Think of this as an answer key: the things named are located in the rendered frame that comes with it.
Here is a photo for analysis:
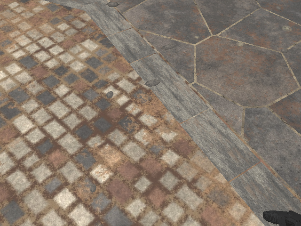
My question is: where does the right robot hand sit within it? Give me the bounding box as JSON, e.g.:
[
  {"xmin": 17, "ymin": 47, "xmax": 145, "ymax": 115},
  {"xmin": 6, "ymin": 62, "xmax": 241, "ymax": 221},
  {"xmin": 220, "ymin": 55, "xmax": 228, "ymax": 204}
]
[{"xmin": 263, "ymin": 210, "xmax": 301, "ymax": 226}]

